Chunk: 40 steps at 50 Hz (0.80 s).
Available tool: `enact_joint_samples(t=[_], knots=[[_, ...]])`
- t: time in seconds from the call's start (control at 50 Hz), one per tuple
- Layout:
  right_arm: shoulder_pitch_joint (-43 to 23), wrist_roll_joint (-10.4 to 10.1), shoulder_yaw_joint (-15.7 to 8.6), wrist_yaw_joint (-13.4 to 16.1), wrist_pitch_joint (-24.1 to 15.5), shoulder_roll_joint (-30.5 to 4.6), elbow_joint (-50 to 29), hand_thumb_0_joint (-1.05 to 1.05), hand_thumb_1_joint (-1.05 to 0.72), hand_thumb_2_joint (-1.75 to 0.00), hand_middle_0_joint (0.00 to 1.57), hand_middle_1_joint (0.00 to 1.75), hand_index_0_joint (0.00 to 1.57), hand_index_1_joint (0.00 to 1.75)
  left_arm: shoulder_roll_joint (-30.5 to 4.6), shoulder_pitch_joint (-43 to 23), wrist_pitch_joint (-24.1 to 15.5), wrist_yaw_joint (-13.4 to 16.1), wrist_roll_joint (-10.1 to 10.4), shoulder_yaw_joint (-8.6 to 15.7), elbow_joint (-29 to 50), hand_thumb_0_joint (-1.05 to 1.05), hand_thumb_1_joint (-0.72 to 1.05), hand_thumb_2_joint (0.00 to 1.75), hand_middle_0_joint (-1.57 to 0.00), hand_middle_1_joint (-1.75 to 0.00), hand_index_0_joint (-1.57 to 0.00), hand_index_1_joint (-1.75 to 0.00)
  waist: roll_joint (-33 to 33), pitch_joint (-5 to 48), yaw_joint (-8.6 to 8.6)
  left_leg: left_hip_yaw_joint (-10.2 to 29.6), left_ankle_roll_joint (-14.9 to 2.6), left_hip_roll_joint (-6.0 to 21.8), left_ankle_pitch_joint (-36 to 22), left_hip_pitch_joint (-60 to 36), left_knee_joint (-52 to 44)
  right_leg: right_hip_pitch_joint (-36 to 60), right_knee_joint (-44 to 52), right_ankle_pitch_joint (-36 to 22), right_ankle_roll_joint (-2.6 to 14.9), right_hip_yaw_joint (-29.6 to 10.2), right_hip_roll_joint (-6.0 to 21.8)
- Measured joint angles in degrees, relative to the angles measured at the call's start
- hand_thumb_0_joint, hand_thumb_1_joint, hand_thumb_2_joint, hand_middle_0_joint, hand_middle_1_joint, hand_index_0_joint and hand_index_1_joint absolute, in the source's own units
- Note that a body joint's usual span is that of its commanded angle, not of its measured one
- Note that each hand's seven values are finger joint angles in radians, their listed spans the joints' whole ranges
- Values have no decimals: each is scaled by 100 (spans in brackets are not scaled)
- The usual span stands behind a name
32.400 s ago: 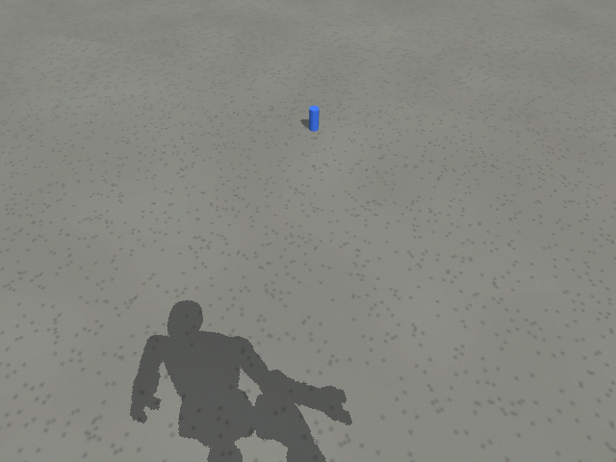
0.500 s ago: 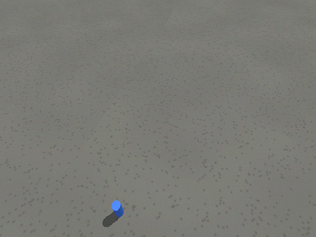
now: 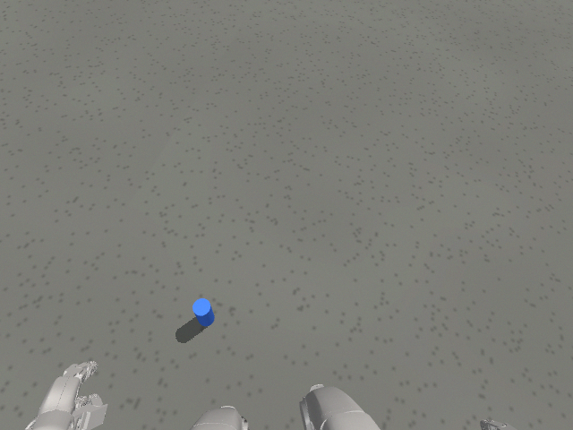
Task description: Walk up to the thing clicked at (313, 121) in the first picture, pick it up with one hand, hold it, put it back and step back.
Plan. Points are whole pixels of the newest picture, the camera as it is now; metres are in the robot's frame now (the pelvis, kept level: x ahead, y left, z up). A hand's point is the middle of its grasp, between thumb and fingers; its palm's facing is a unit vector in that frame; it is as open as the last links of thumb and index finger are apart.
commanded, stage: step back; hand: left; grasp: from above
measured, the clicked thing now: (204, 312) +0.45 +0.22 -0.70
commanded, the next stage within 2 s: none
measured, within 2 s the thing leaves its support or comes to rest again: neither
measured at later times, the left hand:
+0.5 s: hand out of the picture -0.01 +0.23 -0.13, palm faces -0.05 -0.91 -0.41, open 7.4 cm
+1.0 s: hand out of the picture -0.17 +0.25 -0.15, palm faces -0.03 -0.92 -0.39, open 7.4 cm
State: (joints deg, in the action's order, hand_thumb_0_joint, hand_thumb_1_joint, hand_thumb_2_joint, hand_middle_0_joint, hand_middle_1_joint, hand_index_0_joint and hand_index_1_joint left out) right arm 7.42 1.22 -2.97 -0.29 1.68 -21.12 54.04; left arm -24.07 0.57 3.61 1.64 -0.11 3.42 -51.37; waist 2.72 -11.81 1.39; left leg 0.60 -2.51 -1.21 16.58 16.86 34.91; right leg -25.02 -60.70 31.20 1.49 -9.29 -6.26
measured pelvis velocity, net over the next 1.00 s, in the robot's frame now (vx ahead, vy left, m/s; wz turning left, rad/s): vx -0.28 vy -0.03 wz -0.05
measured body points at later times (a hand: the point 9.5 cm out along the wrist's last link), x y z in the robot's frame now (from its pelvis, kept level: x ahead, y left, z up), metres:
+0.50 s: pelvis -0.12 -0.03 +0.00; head -0.06 -0.06 +0.45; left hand -0.01 +0.28 -0.10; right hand -0.04 -0.36 -0.13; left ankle -0.13 +0.11 -0.66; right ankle -0.10 -0.14 -0.73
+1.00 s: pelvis -0.28 -0.03 +0.00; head -0.21 -0.01 +0.44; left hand -0.17 +0.29 -0.13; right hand -0.15 -0.34 -0.11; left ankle -0.20 +0.09 -0.73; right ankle -0.32 -0.17 -0.69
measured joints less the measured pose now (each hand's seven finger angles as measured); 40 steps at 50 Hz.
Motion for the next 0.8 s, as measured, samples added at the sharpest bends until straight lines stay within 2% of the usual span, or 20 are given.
enact_joint_samples(t=[0.08, 0.18, 0.24, 0.28, 0.32, 0.34, 0.38, 0.44, 0.5, 0.58, 0.62, 0.66, 0.68, 0.7, 0.72, 0.76, 0.8], knots=[[31, -9, 38, 81, -20, 66, -205, 0, -90, -89, 20, 30, 20, 30, 58, 198, -9, -33, -17, -10, 116, 0, 91, 90, -20, -30, -20, -29, -43, -32, 11, -96, -17, 68, -203, 41, -174, -6, -508, -70, -135, 10, -54], [-5, 9, 77, 103, -72, 95, -453, 0, -90, -89, 21, 30, 20, 30, 121, 447, 20, -84, -50, 28, 177, 0, 91, 90, -20, -30, -21, -29, -100, -77, 3, -250, 2, 162, -326, 212, -94, 373, 180, -33, -255, 123, 159], [-39, 29, 102, 82, -53, 51, -533, 0, -90, -89, 21, 30, 20, 30, 151, 564, -3, -127, -68, 56, 184, 0, 91, 90, -20, -30, -21, -29, -166, -51, -29, -325, 65, 244, -376, 400, 56, 669, 973, -169, -218, 350, 342], [-56, 20, 107, 64, -10, -5, -542, 0, -90, -89, 21, 30, 20, 30, 176, 656, -47, -157, -87, 75, 167, 0, 91, 90, -20, -30, -21, -29, -231, 16, -67, -357, 136, 308, -383, 560, 218, 987, 1828, -563, -128, 523, 441], [-100, -18, 87, 51, 51, -105, -491, 0, -90, -89, 21, 30, 20, 30, 265, 746, -110, -167, -142, 100, 119, 0, 91, 90, -20, -30, -21, -29, -452, 43, -72, -265, 223, 456, -373, 711, 431, 1165, 2299, -935, -58, 676, 347], [-101, -42, 62, 63, 84, -130, -439, 0, -90, -89, 21, 30, 20, 30, 311, 801, -113, -190, -153, 90, 113, 0, 91, 90, -20, -30, -21, -29, -531, 64, -38, -92, 235, 389, -20, 784, 590, 1147, 2272, -952, -37, 749, 325], [-56, -64, 30, 88, 148, -132, -341, 0, -90, -89, 21, 30, 20, 30, 344, 930, -107, -223, -172, 61, 155, 0, 91, 90, -20, -30, -21, -30, -436, 147, -131, 236, 257, -32, 875, 975, 1489, 1067, 2231, -999, 16, 684, 451], [88, -142, 21, 107, 132, -229, -288, 0, -90, -89, 20, 30, 20, 30, 442, 1009, -82, -185, -160, 40, 191, 0, 90, 90, -20, -30, -21, -30, -448, 252, -180, 622, 279, -482, 1020, 1075, 2604, 1053, 2523, -1273, -2, 683, 566], [258, -157, 39, 134, 86, -304, -272, 0, -90, -89, 20, 30, 20, 30, 456, 950, -81, -151, -172, 48, 343, 0, 90, 90, -20, -30, -21, -30, -461, 293, -187, 696, 368, -589, 1089, 892, 2893, 931, 2682, -1486, 3, 776, 625], [385, -119, 47, 154, 121, -330, -236, 0, -90, -89, 20, 30, 20, 30, 425, 763, -143, -87, -176, 45, 638, 0, 90, 90, -20, -30, -21, -30, -417, 226, -192, 506, 410, -405, 1326, 371, 2140, 699, 2649, -1653, -12, 956, 715], [382, -95, 47, 140, 117, -309, -243, 0, -90, -89, 20, 30, 20, 30, 377, 668, -148, -83, -161, 29, 754, 0, 90, 90, -20, -30, -21, -30, -361, 177, -181, 362, 373, -265, 1287, 84, 1475, 541, 2547, -1708, -42, 1035, 766], [371, -66, 35, 110, 69, -276, -268, 0, -90, -89, 20, 30, 20, 30, 304, 589, -116, -96, -126, 6, 823, 0, 90, 90, -20, -30, -21, -30, -289, 146, -142, 206, 294, -134, 829, -271, 544, 351, 2358, -1723, -92, 1104, 822], [355, -47, 16, 99, 34, -246, -271, 0, -90, -89, 20, 30, 20, 30, 262, 544, -92, -105, -108, -3, 831, 0, 90, 90, -20, -30, -21, -30, -228, 119, -114, 158, 212, -127, 483, -402, 165, 256, 2234, -1717, -130, 1121, 872], [305, -9, 3, 88, 18, -168, -257, 0, -90, -89, 20, 30, 20, 30, 208, 499, -64, -111, -92, 6, 807, 0, 90, 90, -20, -30, -21, -30, -66, 44, -147, 71, 149, -215, 399, -427, 122, 204, 2142, -1734, -123, 1026, 949], [280, 14, 19, 50, 20, -123, -273, 0, -90, -89, 20, 30, 20, 30, 193, 492, -34, -103, -76, 18, 757, 0, 90, 90, -20, -30, -21, -30, -8, 27, -172, 17, 107, -219, 399, -391, 171, 125, 1948, -1303, -112, 889, 876], [266, 52, 58, -5, 2, -72, -328, 0, -90, -89, 20, 30, 20, 30, 205, 511, 33, -73, -94, 42, 617, 0, 90, 90, -20, -30, -21, -30, -93, 64, -80, 95, 65, -91, 345, -292, 213, -82, 996, -346, -92, 553, 458], [259, 65, 106, 10, -10, 8, -352, 0, -90, -89, 20, 30, 20, 30, 178, 560, 59, -53, -50, 75, 531, 0, 90, 90, -20, -30, -21, -30, -96, 139, -60, 125, 78, 6, 168, -252, 54, -246, -13, -108, -53, 252, 104]])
